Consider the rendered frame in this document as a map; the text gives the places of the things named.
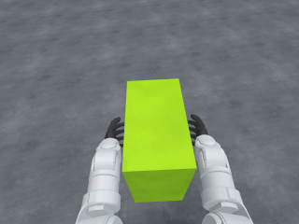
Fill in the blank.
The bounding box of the robot right upper arm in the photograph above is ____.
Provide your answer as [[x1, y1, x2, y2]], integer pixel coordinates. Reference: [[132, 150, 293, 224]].
[[202, 211, 253, 224]]

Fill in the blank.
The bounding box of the robot left forearm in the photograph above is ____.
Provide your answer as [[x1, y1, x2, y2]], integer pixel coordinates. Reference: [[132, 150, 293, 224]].
[[75, 138, 121, 224]]

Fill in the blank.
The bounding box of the robot right hand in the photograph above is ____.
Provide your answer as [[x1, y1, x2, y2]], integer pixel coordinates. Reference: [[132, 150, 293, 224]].
[[187, 114, 208, 146]]

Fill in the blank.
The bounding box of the robot right forearm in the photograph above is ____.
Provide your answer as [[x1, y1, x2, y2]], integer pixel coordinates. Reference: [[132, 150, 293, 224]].
[[194, 134, 254, 224]]

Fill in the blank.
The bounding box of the carton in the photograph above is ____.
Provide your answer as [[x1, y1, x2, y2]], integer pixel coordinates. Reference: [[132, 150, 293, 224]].
[[121, 78, 197, 203]]

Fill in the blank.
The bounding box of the robot left hand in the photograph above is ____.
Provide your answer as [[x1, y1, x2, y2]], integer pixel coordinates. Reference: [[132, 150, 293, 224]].
[[105, 117, 125, 147]]

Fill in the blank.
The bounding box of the robot left upper arm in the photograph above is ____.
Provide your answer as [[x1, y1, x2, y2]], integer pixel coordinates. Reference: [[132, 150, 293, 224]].
[[78, 214, 123, 224]]

